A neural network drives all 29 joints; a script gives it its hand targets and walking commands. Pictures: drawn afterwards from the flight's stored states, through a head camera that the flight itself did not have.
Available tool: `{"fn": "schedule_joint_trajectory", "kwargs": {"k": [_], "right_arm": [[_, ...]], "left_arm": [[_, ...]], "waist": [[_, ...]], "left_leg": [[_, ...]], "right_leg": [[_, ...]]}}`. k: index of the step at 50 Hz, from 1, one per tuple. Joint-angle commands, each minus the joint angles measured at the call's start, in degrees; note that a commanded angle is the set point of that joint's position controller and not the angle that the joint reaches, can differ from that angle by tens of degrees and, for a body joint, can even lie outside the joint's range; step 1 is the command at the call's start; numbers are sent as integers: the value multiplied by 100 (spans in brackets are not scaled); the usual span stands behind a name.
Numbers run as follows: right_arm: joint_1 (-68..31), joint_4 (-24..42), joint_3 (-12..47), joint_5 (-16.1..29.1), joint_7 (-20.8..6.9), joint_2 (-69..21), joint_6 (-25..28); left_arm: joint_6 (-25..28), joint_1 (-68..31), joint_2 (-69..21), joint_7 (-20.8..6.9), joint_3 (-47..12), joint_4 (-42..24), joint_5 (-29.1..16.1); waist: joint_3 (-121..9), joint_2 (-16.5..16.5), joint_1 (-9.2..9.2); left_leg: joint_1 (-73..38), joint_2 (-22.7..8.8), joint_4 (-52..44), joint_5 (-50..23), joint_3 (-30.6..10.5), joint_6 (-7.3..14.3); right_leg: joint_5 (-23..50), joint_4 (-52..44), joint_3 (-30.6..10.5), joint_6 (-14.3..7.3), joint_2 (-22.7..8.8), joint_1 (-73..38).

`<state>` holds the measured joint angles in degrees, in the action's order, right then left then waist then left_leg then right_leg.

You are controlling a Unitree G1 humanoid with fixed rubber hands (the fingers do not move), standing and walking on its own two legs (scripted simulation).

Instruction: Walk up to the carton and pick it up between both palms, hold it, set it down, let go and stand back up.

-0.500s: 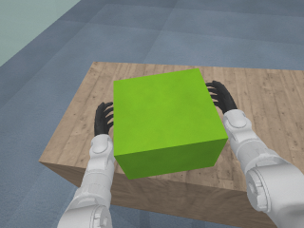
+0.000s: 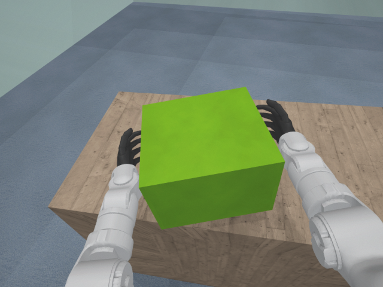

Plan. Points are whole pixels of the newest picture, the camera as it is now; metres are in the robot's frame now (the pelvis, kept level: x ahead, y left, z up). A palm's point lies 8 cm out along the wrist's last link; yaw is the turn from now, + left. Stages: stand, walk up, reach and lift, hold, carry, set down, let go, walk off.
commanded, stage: reach and lift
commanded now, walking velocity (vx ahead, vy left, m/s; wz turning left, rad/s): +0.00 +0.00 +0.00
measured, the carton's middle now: (205, 155) +0.42 +0.08 +0.04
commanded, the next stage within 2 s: none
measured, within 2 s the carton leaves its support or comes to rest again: neither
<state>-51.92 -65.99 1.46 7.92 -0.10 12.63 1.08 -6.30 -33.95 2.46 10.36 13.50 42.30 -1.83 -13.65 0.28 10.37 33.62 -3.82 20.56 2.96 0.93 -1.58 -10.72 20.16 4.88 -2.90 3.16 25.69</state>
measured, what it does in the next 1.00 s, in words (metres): stands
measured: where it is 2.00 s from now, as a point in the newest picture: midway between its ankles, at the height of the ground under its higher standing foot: outside the picture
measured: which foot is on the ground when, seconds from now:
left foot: down 0.00-1.00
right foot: down 0.00-1.00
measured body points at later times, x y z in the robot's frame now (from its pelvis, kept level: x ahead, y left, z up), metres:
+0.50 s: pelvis +0.00 +0.00 +0.01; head +0.01 +0.02 +0.46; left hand +0.37 +0.23 +0.10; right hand +0.45 -0.11 +0.13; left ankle +0.06 +0.14 -0.74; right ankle -0.03 -0.08 -0.74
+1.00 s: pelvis +0.00 +0.01 +0.01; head -0.02 +0.03 +0.46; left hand +0.38 +0.22 +0.14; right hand +0.42 -0.13 +0.15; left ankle +0.06 +0.14 -0.74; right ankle -0.03 -0.09 -0.74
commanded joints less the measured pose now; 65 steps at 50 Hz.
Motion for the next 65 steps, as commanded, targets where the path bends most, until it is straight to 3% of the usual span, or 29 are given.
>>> {"fn": "schedule_joint_trajectory", "kwargs": {"k": [1,11,24,31,42,50,65], "right_arm": [[-4371,2069,884,7,-709,-3975,380],[-4203,2014,655,-100,-607,-3868,207],[-4238,3381,1121,198,-460,-3951,-22],[-4188,3751,1121,226,-382,-3965,-300],[-4072,3947,1230,332,-213,-4139,-588],[-3909,4197,1351,466,-63,-4258,-783],[-3825,5027,1603,769,58,-4325,-1132]], "left_arm": [[177,-5104,-3660,-731,-2159,-1804,-44],[-233,-4823,-3554,-966,-1892,-1799,317],[-747,-4642,-3728,-945,-2501,-2796,130],[-1047,-4655,-3748,-996,-2719,-2995,-2],[-1267,-4609,-3661,-1243,-2590,-2936,34],[-1428,-4567,-3587,-1399,-2591,-2994,75],[-1733,-4511,-3742,-1430,-2992,-3365,-50]], "waist": [[-3901,197,-111],[-3118,88,-243],[-3375,-121,-376],[-3296,-99,-587],[-2960,-81,-800],[-2516,-64,-975],[-2230,-203,-1219]], "left_leg": [[-2968,348,404,-1873,69,-32],[-3290,360,109,-1861,115,-31],[-3977,360,261,-2330,-20,-65],[-4075,383,203,-1835,-93,7],[-4001,467,88,-1559,-129,68],[-4107,511,7,-1303,-162,113],[-4538,465,-22,-977,-277,115]], "right_leg": [[1932,-101,-332,515,-94,-1267],[1990,-289,-306,530,-172,-1610],[1860,-439,-280,444,-77,-1229],[1527,-489,-275,451,-97,-1033],[1909,-412,-314,584,-150,-1440],[1759,-494,-327,622,-163,-1501],[1131,-650,-317,525,-86,-1202]]}}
